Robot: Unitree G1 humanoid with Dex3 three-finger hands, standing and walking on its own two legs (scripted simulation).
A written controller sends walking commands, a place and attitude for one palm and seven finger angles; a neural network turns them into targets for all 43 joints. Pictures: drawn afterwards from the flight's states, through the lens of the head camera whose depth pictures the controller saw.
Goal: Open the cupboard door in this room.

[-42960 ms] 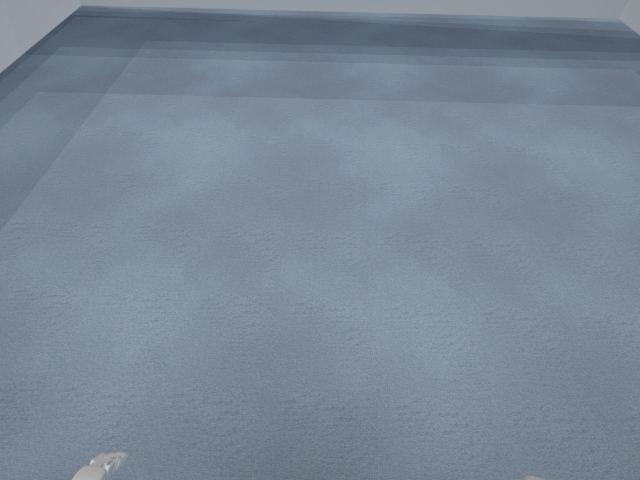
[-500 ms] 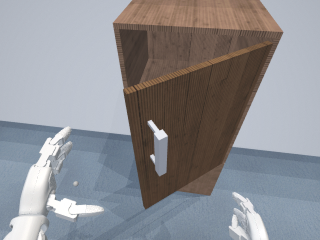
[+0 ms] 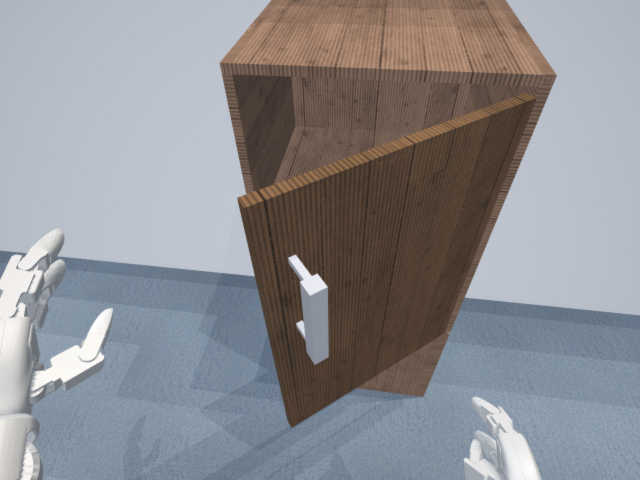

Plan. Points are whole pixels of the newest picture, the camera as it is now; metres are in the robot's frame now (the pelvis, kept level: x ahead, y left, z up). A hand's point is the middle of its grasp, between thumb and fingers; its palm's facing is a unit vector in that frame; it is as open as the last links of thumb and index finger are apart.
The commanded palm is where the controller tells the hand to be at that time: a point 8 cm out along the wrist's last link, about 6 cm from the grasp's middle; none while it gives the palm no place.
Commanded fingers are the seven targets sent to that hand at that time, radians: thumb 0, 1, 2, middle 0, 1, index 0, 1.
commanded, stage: draw the hand back to the body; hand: left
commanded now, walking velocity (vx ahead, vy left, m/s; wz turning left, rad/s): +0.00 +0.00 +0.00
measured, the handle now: (307, 311) +0.30 +0.06 +0.07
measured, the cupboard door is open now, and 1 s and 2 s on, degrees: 39 39 39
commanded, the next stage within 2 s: step back with the hand held close in 0.42 s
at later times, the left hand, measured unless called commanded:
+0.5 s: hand (76, 352) +0.18 +0.26 +0.16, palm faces +0.47 -0.79 -0.40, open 7.5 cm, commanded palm +0.13 +0.29 +0.17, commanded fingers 0.00 0.90 0.90 -0.20 -0.30 -0.20 -0.30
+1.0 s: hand (40, 394) +0.14 +0.27 +0.15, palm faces +0.39 -0.77 -0.51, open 7.4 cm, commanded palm +0.08 +0.31 +0.17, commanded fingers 0.00 0.90 0.90 -0.20 -0.30 -0.20 -0.30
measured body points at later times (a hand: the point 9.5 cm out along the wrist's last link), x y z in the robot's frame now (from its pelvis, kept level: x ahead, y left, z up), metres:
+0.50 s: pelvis -0.01 -0.01 +0.00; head -0.03 -0.03 +0.45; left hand +0.15 +0.30 +0.18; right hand +0.18 -0.22 -0.08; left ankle -0.05 +0.09 -0.74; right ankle +0.02 -0.12 -0.74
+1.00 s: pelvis -0.07 +0.01 -0.01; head -0.05 +0.01 +0.44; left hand +0.11 +0.31 +0.18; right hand +0.10 -0.24 -0.09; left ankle -0.05 +0.09 -0.74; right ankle +0.02 -0.12 -0.74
